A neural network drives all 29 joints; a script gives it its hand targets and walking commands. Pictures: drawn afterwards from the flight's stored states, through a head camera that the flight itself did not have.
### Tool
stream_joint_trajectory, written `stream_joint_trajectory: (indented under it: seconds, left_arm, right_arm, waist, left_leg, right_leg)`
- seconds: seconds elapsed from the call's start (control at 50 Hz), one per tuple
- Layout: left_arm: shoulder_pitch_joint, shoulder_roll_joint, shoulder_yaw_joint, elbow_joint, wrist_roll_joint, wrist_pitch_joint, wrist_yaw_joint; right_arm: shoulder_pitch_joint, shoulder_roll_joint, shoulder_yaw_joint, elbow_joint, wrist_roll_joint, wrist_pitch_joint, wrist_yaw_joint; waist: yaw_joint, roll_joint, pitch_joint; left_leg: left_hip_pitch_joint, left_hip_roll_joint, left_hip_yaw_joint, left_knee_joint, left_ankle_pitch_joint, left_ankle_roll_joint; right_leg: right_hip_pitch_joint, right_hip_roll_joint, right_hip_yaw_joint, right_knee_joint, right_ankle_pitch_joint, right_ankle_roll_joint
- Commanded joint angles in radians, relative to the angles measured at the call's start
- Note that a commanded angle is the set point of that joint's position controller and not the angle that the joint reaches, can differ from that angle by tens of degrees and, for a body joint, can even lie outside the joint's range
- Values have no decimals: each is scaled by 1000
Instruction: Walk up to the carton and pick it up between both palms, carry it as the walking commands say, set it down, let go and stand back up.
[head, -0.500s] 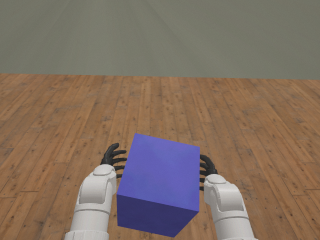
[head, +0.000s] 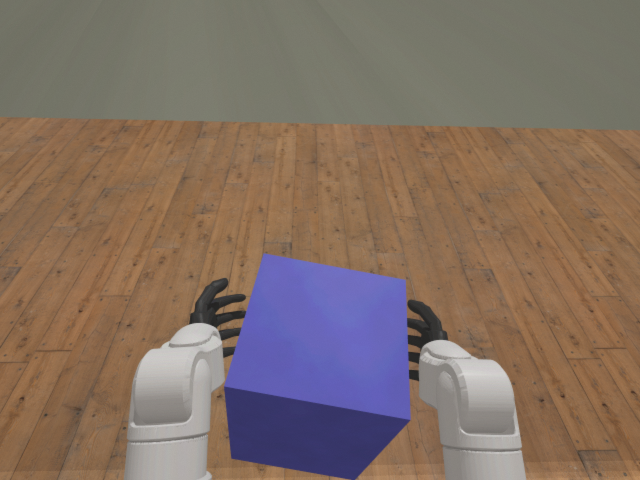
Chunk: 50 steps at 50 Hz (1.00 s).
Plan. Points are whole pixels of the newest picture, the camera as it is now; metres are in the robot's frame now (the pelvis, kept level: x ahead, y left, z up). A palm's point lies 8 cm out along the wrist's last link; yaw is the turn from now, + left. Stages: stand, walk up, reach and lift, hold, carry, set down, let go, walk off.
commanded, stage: carry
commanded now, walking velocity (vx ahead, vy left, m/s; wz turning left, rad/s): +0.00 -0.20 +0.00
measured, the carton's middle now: (312, 375) +0.28 +0.02 +0.01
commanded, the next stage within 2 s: none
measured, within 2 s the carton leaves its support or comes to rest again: neither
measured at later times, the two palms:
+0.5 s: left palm (291, 388) +0.23 +0.04 +0.09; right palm (538, 412) +0.21 -0.22 +0.07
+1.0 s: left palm (411, 471) +0.15 -0.07 +0.09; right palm out of the picture +0.14 -0.33 +0.07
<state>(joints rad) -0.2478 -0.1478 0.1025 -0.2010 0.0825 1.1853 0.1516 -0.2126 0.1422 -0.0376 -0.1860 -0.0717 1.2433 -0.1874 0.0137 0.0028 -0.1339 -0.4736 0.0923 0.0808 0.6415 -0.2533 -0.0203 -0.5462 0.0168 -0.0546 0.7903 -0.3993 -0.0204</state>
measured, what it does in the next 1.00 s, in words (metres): steps to the right: right foot, then left foot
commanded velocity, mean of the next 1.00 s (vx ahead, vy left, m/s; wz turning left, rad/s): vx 0.00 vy -0.20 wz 0.00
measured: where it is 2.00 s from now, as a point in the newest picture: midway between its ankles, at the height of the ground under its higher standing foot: outside the picture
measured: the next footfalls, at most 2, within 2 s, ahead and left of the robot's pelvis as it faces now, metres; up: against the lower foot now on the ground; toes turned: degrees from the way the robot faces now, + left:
right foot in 0.06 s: +0.08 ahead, -0.14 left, +0.00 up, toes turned -5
left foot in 0.28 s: +0.02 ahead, +0.06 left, +0.00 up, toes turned +10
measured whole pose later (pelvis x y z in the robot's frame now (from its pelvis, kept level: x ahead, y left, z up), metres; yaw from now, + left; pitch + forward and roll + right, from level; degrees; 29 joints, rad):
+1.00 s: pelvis -0.14 -0.21 +0.00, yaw +1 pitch +4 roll -1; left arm -0.28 -0.16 0.09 -0.19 0.09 1.16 0.14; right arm -0.21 0.14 -0.05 -0.24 -0.10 1.24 -0.18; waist 0.02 0.06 -0.07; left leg -0.48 0.17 0.09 0.69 -0.30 -0.05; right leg -0.43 -0.02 -0.10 0.59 -0.21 -0.01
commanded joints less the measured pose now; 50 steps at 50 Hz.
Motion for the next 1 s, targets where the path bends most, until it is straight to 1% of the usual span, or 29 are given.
stream_joint_trajectory:
  seconds: [0.0, 0.06, 0.1, 0.12, 0.16, 0.2, 0.24, 0.26, 0.28, 0.3, 0.36, 0.42, 0.46, 0.48, 0.5, 0.52, 0.54, 0.56, 0.6, 0.66, 0.7, 0.72, 0.74, 0.78, 0.84, 0.88, 0.9, 0.94, 0.98]
  left_arm:
    - [-429, -1035, -707, 12, -435, 16, -265]
    - [-477, -1029, -715, -40, -441, 4, -260]
    - [-451, -1031, -695, -20, -418, 6, -261]
    - [-485, -1050, -696, -18, -410, 7, -262]
    - [-465, -1065, -668, -12, -386, 3, -256]
    - [-435, -1031, -643, -3, -357, 7, -242]
    - [-455, -1044, -650, -7, -356, 1, -235]
    - [-474, -1050, -658, -30, -367, 3, -232]
    - [-494, -1018, -687, -70, -382, 2, -233]
    - [-494, -1049, -680, -20, -377, 5, -236]
    - [-527, -1060, -708, -71, -396, -9, -240]
    - [-492, -1064, -710, -61, -427, -10, -249]
    - [-457, -1035, -701, -63, -414, -8, -247]
    - [-463, -1036, -705, -54, -408, -5, -249]
    - [-402, -1021, -688, -28, -382, -15, -254]
    - [-392, -1028, -682, -24, -376, -12, -255]
    - [-433, -1043, -692, -65, -390, -14, -256]
    - [-388, -1041, -669, -38, -371, -16, -258]
    - [-426, -1024, -671, -62, -367, -15, -251]
    - [-379, -1009, -655, -51, -352, -11, -240]
    - [-407, -1020, -670, -21, -359, 0, -237]
    - [-437, -989, -691, -80, -369, 0, -242]
    - [-482, -1016, -693, -84, -375, 2, -240]
    - [-518, -1064, -729, -55, -407, -7, -260]
    - [-540, -1050, -726, -88, -437, -9, -266]
    - [-499, -1039, -717, -70, -433, -4, -260]
    - [-471, -1019, -713, -54, -414, -1, -257]
    - [-410, -1014, -691, -35, -402, -7, -258]
    - [-472, -1035, -694, -58, -394, -23, -265]
  right_arm:
    - [-631, 965, 601, -185, 359, -67, 253]
    - [-591, 960, 591, -187, 350, -69, 256]
    - [-619, 948, 603, -190, 371, -58, 264]
    - [-660, 978, 600, -160, 385, -58, 273]
    - [-717, 994, 649, -233, 422, -63, 276]
    - [-682, 984, 629, -170, 431, -50, 279]
    - [-758, 985, 628, -226, 445, -60, 284]
    - [-709, 996, 621, -200, 442, -52, 286]
    - [-637, 959, 588, -171, 420, -68, 287]
    - [-631, 983, 585, -145, 407, -71, 288]
    - [-701, 1008, 617, -227, 414, -84, 287]
    - [-673, 981, 617, -272, 391, -86, 274]
    - [-637, 969, 609, -256, 385, -80, 268]
    - [-591, 956, 605, -223, 364, -78, 269]
    - [-641, 950, 646, -269, 381, -78, 267]
    - [-660, 954, 651, -248, 390, -72, 270]
    - [-631, 976, 644, -223, 396, -79, 273]
    - [-677, 995, 676, -259, 422, -81, 272]
    - [-675, 975, 669, -270, 437, -77, 276]
    - [-639, 976, 655, -229, 435, -66, 278]
    - [-631, 965, 633, -195, 424, -56, 283]
    - [-600, 951, 624, -186, 411, -74, 283]
    - [-594, 976, 618, -179, 412, -75, 285]
    - [-668, 995, 639, -245, 404, -86, 287]
    - [-642, 1005, 631, -243, 386, -90, 273]
    - [-635, 979, 616, -246, 376, -81, 266]
    - [-594, 968, 603, -209, 365, -77, 268]
    - [-599, 945, 620, -260, 362, -82, 264]
    - [-699, 966, 659, -288, 386, -85, 264]
  waist:
    - [-22, 172, -313]
    - [-26, 93, -352]
    - [-10, -221, -287]
    - [-3, -216, -263]
    - [-8, -209, -257]
    - [0, -92, -289]
    - [-20, -131, -316]
    - [-32, -13, -318]
    - [-43, 310, -329]
    - [-35, 331, -318]
    - [-26, 153, -248]
    - [-23, 177, -333]
    - [-19, 159, -351]
    - [-21, 40, -350]
    - [-11, -221, -320]
    - [-4, -319, -312]
    - [-3, -222, -305]
    - [-9, -225, -321]
    - [-1, -110, -305]
    - [-9, -157, -336]
    - [-27, -11, -300]
    - [-36, 292, -277]
    - [-35, 328, -264]
    - [-30, 88, -199]
    - [-26, 152, -228]
    - [-24, 178, -251]
    - [-18, 263, -295]
    - [-14, 86, -347]
    - [-8, -304, -286]
  left_leg:
    - [245, 237, -203, -174, 343, 94]
    - [121, 119, -121, -81, 164, 36]
    - [-74, -38, 76, 166, -183, -18]
    - [-110, -36, 35, 303, -307, -16]
    - [-73, -10, 19, 307, -269, -4]
    - [25, -56, 70, 166, -177, -3]
    - [203, -8, 33, -105, -1, 14]
    - [325, 112, -110, -202, 38, 47]
    - [419, 342, -413, -228, 347, 152]
    - [396, 426, -481, -253, 346, 218]
    - [283, 323, -260, -223, 272, 140]
    - [252, 216, -99, -134, 332, 74]
    - [163, 175, -98, -65, 297, 34]
    - [84, 97, -37, 11, 131, -3]
    - [-57, -11, 77, 143, -127, -43]
    - [-104, -41, 51, 284, -341, -31]
    - [-139, -38, 26, 371, -365, -15]
    - [-107, -19, -1, 413, -314, -3]
    - [-69, -30, 41, 274, -271, -11]
    - [127, -52, 78, -13, -115, -3]
    - [342, 118, -109, -245, -5, 35]
    - [398, 379, -429, -274, 159, 167]
    - [392, 426, -455, -280, 225, 227]
    - [262, 351, -290, -277, 144, 163]
    - [197, 246, -129, -224, 261, 97]
    - [263, 229, -111, -182, 333, 81]
    - [257, 211, -110, -157, 310, 71]
    - [225, 165, -77, -22, 327, 29]
    - [-47, -29, 78, 193, -244, -42]
  right_leg:
    - [95, -8, -26, -152, 56, 12]
    - [342, -49, 5, -372, 105, -8]
    - [337, -259, 225, -410, 309, -113]
    - [306, -306, 260, -420, 309, -170]
    - [269, -260, 145, -387, 307, -164]
    - [279, -215, 103, -336, 333, -153]
    - [214, -181, 63, -269, 350, -99]
    - [108, -156, 44, -172, 324, -63]
    - [-76, -46, -26, -27, 69, -4]
    - [-133, -58, 33, 160, -129, 13]
    - [-76, -93, 77, 113, -9, 17]
    - [159, -1, -86, -196, 106, 26]
    - [327, -40, -52, -352, 124, 2]
    - [394, -136, 74, -405, 181, -19]
    - [397, -272, 231, -391, 414, -97]
    - [391, -311, 269, -395, 541, -148]
    - [399, -323, 249, -392, 503, -177]
    - [374, -288, 202, -382, 443, -162]
    - [385, -259, 137, -337, 478, -162]
    - [339, -224, 108, -336, 421, -129]
    - [132, -171, 64, -201, 316, -55]
    - [-80, -73, -27, -65, 47, 5]
    - [-131, -90, 42, 130, -90, 22]
    - [-79, -104, 76, 182, -30, 32]
    - [67, -67, 11, 11, 34, 33]
    - [102, -20, -54, -138, 29, 35]
    - [181, -7, -88, -221, 63, 30]
    - [340, -91, -2, -393, 151, 4]
    - [374, -307, 258, -409, 528, -130]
